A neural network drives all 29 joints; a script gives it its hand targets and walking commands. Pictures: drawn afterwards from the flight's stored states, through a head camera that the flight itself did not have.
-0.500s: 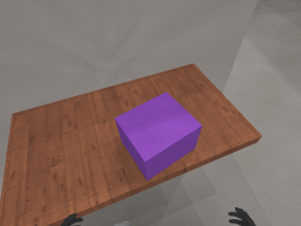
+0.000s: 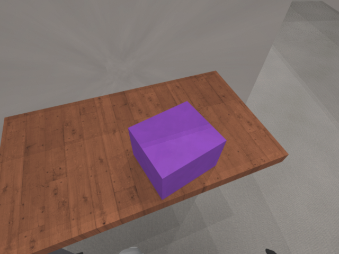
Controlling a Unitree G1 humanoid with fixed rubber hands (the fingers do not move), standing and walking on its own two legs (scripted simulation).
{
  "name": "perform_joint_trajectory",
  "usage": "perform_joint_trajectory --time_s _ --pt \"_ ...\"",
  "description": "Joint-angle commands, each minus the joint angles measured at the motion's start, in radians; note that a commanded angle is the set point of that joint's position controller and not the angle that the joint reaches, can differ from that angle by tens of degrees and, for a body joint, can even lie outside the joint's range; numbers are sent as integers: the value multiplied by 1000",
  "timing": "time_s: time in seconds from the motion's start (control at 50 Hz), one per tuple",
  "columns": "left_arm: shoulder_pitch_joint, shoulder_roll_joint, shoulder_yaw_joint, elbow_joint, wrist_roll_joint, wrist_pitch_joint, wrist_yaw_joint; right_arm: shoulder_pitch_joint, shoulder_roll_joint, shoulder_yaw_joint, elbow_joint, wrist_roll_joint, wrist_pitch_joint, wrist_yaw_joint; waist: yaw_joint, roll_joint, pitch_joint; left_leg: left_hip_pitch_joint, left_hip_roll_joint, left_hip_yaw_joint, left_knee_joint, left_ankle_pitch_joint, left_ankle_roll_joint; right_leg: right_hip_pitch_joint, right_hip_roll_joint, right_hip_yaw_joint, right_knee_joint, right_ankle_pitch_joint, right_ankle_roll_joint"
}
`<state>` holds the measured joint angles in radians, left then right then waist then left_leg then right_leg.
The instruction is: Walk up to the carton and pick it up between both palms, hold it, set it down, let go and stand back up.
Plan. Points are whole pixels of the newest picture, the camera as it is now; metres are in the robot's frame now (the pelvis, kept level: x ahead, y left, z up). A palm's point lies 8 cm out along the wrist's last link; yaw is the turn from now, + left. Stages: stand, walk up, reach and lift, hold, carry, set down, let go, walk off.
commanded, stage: walk up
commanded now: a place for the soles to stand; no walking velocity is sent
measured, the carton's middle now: (175, 148) +0.41 +0.00 -0.05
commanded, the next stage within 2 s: none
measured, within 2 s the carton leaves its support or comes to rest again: neither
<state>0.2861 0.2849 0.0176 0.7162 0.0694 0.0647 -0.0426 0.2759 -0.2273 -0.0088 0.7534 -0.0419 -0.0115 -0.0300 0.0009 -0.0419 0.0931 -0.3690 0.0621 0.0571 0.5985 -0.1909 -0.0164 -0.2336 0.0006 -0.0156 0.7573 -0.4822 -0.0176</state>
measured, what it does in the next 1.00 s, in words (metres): steps to the right, turning left: right foot, then left foot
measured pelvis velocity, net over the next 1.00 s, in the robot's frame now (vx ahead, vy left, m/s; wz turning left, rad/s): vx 0.05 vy -0.28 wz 0.40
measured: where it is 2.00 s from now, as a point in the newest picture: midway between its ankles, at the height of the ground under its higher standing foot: outside the picture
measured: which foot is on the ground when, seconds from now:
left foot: down 0.00-0.26, up 0.28-0.62, down 0.64-0.96, up 0.98-1.00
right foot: up 0.00-0.24, down 0.26-0.66, up 0.68-0.92, down 0.94-1.00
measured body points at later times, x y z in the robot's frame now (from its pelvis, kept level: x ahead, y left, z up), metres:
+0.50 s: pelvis -0.02 -0.16 -0.01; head -0.01 -0.15 +0.43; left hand -0.01 +0.11 -0.14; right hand +0.12 -0.43 -0.12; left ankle +0.00 -0.04 -0.65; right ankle +0.02 -0.22 -0.72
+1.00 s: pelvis +0.05 -0.28 -0.04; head +0.07 -0.27 +0.41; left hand +0.03 +0.00 -0.15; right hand +0.20 -0.50 -0.17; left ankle -0.01 -0.10 -0.71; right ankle +0.17 -0.41 -0.72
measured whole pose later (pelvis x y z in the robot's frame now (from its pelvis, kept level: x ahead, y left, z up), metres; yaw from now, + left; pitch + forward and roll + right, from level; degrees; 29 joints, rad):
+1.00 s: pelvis +0.05 -0.28 -0.04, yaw +23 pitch -5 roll -2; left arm 0.31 0.27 0.03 0.69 0.02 0.01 -0.03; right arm 0.33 -0.25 -0.05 0.76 -0.03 0.05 -0.03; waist -0.01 0.05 0.12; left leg -0.41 0.07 -0.18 1.04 -0.53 -0.03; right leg -0.43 -0.08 -0.04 0.90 -0.38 0.07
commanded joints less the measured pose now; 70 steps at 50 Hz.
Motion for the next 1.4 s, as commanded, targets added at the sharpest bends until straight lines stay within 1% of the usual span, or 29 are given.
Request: perform_joint_trajectory --time_s 0.0,0.18,0.2,0.22,0.24,0.26,0.28,0.34,0.42,0.52,0.56,0.6,0.62,0.64,0.66,0.72,0.82,0.88,0.9,0.92,0.94,0.96,1.04,1.22,1.28,1.3,1.32,1.36,1.38 --pt "-49 126 65 -194 43 14 -6 224 -299 -125 -35 -55 -25 -93 -23 132 -51 265 352 -652 -356 -396 247 -418 -76 109 399 12 11" --pt "93 131 94 -163 -15 26 -44 0 -305 -140 -128 -64 -25 -67 96 309 -93 -219 248 -350 -259 -453 168 26 -102 78 134 -13 -16" --pt "202 140 107 -128 -22 19 -46 -67 -300 -135 -143 -56 -14 -64 171 251 -121 -387 186 -255 -145 -497 114 247 -79 48 -17 87 -36" --pt "319 190 129 -75 -30 8 -46 -74 -230 -112 -147 -51 -3 -64 239 29 -155 -537 38 -136 142 -587 51 411 -70 89 -143 91 -53" --pt "253 279 136 -88 -21 -1 -36 -23 -105 -72 -172 -22 2 -63 228 -372 -112 -596 -152 8 494 -640 0 219 -252 410 -370 -257 -89" --pt "68 332 129 -131 -44 3 -18 -13 -161 -101 -184 6 15 -80 168 -312 -28 -503 -125 -107 614 -547 7 -73 -360 626 -618 -518 -168" --pt "-70 341 120 -160 -46 -6 -6 14 -204 -114 -180 11 23 -83 107 -289 32 -437 -79 -141 701 -473 12 -185 -409 653 -673 -571 -183" --pt "-126 213 78 -172 -16 -19 15 119 -232 -125 -87 7 24 -82 28 -201 81 -357 -65 -128 720 -334 25 -122 -308 338 -478 -190 -121" --pt "-111 150 62 -149 -11 -8 19 128 -205 -122 -80 15 19 -63 36 -110 72 -277 -55 -91 653 -289 16 -96 -307 261 -432 -142 -178" --pt "-4 172 61 -103 3 -14 33 85 -132 -105 -120 20 -3 -39 77 -41 34 -147 -24 -72 293 -252 44 -39 -329 245 -434 -66 -122" --pt "-20 181 58 -103 -1 -5 37 149 -127 -111 -118 20 -12 -38 23 -25 -18 49 -24 -61 91 -252 78 -107 -340 186 -384 -27 -94" --pt "-47 169 40 -114 5 0 31 309 -167 -127 -80 19 -24 -45 -73 75 -73 394 -1 -146 -129 -153 134 -350 -253 22 -191 -57 18" --pt "4 108 18 -119 4 -8 23 334 -245 -144 -74 1 -22 -51 -98 336 -117 525 188 -509 -187 -376 221 -556 -130 -109 158 -125 88" --pt "38 117 24 -133 13 0 13 305 -283 -150 -88 -22 -8 -62 -76 301 -65 463 387 -885 -256 -638 360 -704 -55 -39 390 -161 131" --pt "-10 159 52 -149 4 28 13 254 -338 -181 -71 -25 -6 -85 -81 324 7 295 512 -1017 -350 -728 436 -671 -134 89 556 -100 92" --pt "-74 164 61 -143 -7 16 -9 129 -198 -119 -118 -43 -43 -103 -35 128 10 222 285 -623 -296 -442 276 -569 -128 92 450 29 66" --pt "88 66 48 -93 -67 -31 -13 -103 -235 -113 -160 5 -28 -43 36 320 26 -159 84 -304 -169 -307 169 -154 -109 25 105 53 39" --pt "247 141 87 -53 -78 -78 20 -108 -219 -94 -166 7 6 -11 106 180 -80 -232 -7 -174 208 -91 113 160 -11 -101 -117 359 47" --pt "275 185 98 -50 -63 -88 34 -35 -160 -75 -156 11 11 0 104 14 -138 -227 -56 -116 385 -107 77 189 -36 -66 -137 395 45" --pt "246 264 107 -89 -28 -93 45 8 -103 -58 -187 22 12 7 89 -207 -130 -328 -128 -90 565 -243 20 134 -247 269 -248 307 -36" --pt "122 354 126 -142 -30 -74 50 66 -149 -81 -200 20 30 -2 51 -286 -139 -288 -123 -115 669 -507 -18 -8 -509 681 -475 136 -237" --pt "7 375 139 -157 -30 -71 59 49 -191 -92 -179 0 47 -3 25 -251 -46 -293 -42 -161 770 -457 -20 -135 -596 841 -583 -108 -346" --pt "38 252 95 -116 -15 -76 87 32 -195 -101 -125 9 53 15 43 -159 42 -312 -37 -203 743 -366 -20 -81 -417 362 -408 122 -231" --pt "-6 243 87 -110 -7 -89 105 -35 -164 -94 -181 15 77 71 36 -242 -59 -157 12 -118 328 -366 -5 9 -431 144 -309 231 -203" --pt "-43 224 78 -129 -25 -69 84 145 -195 -123 -101 25 31 75 -76 -54 -155 268 -75 -30 -5 -80 36 -176 -286 -70 -6 212 -110" --pt "0 147 49 -141 -36 -63 73 170 -268 -144 -84 22 20 66 -95 153 -173 320 -62 -113 -57 -40 53 -259 -204 -130 179 154 -60" --pt "-13 72 19 -198 -55 -60 64 140 -344 -149 -108 16 13 52 -94 391 -141 279 128 -517 -167 -106 139 -457 -91 -123 331 -214 8" --pt "-86 155 60 -202 -71 -24 87 10 -373 -140 -139 41 24 30 -88 291 -52 -9 268 -787 -360 -538 303 -374 -97 59 401 -241 2" --pt "-74 176 69 -192 -77 -25 86 -30 -335 -126 -151 36 24 24 -75 264 -2 5 235 -716 -337 -466 297 -393 -96 61 390 -186 3"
